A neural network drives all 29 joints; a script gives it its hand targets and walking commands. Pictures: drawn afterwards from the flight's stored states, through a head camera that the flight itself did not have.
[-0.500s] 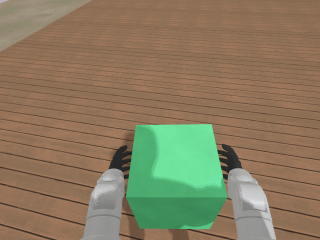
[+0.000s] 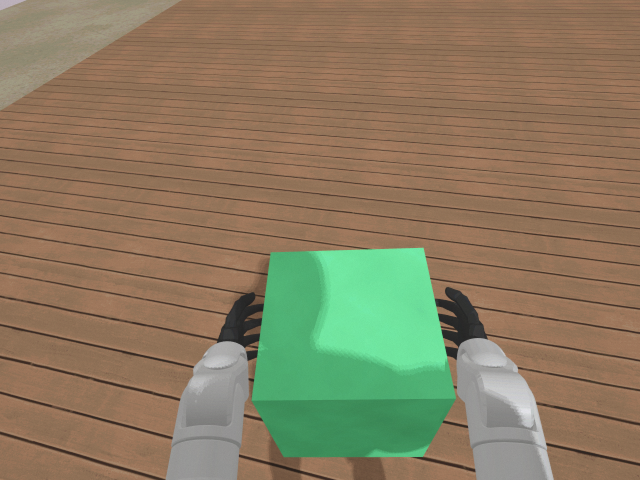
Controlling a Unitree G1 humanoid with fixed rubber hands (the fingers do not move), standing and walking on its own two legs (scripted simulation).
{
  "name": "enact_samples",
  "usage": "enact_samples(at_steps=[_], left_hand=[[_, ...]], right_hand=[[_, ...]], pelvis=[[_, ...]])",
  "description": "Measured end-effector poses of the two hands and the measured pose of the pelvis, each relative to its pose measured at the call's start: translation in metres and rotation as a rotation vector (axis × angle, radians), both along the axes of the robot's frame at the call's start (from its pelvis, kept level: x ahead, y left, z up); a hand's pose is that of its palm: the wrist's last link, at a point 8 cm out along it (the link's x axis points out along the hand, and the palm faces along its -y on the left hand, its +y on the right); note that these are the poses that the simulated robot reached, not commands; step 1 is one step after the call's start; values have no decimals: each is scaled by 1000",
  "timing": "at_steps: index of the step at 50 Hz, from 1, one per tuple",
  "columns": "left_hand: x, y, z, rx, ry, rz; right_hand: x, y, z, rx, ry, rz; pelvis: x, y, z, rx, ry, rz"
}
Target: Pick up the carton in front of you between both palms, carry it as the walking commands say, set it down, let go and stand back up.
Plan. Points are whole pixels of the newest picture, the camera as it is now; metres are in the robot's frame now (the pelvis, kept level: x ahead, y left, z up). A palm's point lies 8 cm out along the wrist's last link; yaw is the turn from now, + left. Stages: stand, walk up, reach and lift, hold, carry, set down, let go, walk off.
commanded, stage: hold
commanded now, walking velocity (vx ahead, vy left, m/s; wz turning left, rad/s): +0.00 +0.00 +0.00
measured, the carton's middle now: (349, 358) +0.29 +0.00 -0.04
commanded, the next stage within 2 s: set down in 0.08 s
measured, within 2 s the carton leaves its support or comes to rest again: neither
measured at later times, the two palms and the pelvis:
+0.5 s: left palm (233, 348) +0.30 +0.17 -0.03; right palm (437, 328) +0.33 -0.13 -0.03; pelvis -0.04 -0.02 -0.03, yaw +5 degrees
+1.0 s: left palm (265, 360) +0.38 +0.16 -0.22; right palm (419, 358) +0.38 -0.14 -0.22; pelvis -0.05 +0.00 -0.15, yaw +4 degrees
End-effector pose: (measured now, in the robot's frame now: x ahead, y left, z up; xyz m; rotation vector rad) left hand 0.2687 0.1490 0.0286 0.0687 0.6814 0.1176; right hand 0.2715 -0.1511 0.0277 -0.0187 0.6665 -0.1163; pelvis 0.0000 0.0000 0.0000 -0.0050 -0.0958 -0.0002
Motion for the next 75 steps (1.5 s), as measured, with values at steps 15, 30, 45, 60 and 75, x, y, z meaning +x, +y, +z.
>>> enact_samples(at_steps=[15, 30, 45, 60, 75], left_hand=[[-1, 1, -17, -60, 31, 75], [46, 26, -108, -2, 73, 78], [98, 11, -235, -60, -18, 26], [131, 12, -311, -64, 33, 20], [162, 5, -412, -51, 35, -6]], right_hand=[[12, 2, -11, 43, 32, 1], [70, 27, -109, 24, 73, 64], [95, 12, -232, 42, -21, -54], [124, 12, -308, 39, 31, -65], [149, 6, -410, 36, 32, -81]], pelvis=[[-25, -11, -9, 3, -64, 67], [-45, -14, -46, -11, 231, 85], [-48, 1, -127, -25, 663, 79], [-50, 8, -190, -45, 838, 89], [-71, -1, -272, -44, 907, 96]])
